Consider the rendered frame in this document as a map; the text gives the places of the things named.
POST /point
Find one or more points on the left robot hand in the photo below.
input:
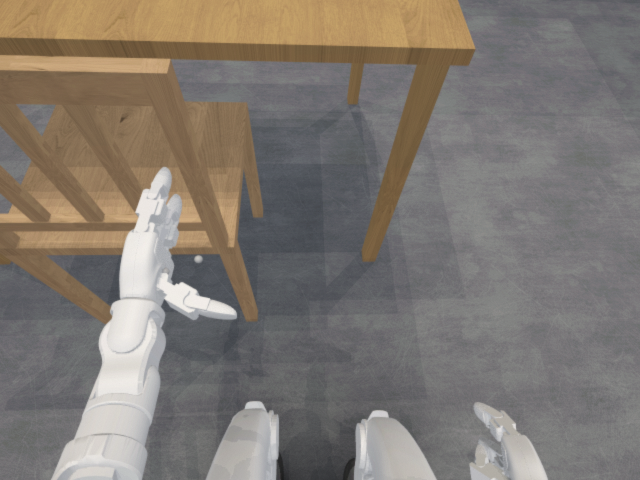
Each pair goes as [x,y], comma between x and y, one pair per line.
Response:
[146,253]

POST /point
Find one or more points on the robot right thigh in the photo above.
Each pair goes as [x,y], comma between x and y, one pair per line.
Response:
[387,449]

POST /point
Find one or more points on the right robot shin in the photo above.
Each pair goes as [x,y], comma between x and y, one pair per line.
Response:
[358,475]

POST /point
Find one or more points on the chair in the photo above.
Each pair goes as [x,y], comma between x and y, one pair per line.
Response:
[116,123]

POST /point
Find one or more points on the table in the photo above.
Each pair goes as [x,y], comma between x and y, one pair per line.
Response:
[431,34]

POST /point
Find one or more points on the robot left forearm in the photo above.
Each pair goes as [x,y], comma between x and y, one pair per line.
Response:
[110,440]

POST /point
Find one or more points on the right robot hand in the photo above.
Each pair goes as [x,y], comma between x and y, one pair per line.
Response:
[516,459]

